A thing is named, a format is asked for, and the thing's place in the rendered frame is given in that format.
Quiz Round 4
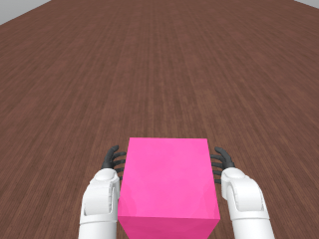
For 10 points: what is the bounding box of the right robot hand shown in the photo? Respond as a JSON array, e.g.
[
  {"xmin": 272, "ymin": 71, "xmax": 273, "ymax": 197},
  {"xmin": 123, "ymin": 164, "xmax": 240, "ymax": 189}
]
[{"xmin": 209, "ymin": 146, "xmax": 236, "ymax": 184}]

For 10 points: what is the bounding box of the left robot hand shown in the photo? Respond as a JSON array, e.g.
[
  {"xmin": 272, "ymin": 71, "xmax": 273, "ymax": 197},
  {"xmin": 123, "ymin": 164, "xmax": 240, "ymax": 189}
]
[{"xmin": 101, "ymin": 145, "xmax": 127, "ymax": 180}]

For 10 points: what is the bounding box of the robot right forearm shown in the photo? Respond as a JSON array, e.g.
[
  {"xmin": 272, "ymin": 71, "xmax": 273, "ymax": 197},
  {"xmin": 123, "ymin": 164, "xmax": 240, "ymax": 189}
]
[{"xmin": 221, "ymin": 167, "xmax": 275, "ymax": 239}]

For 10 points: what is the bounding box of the carton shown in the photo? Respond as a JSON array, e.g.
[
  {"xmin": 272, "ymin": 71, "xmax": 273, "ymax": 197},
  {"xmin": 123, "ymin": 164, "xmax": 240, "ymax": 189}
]
[{"xmin": 118, "ymin": 137, "xmax": 220, "ymax": 239}]

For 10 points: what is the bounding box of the robot left forearm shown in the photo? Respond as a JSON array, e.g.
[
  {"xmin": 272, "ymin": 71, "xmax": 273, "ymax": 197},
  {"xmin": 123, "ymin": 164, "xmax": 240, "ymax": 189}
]
[{"xmin": 78, "ymin": 168, "xmax": 121, "ymax": 239}]

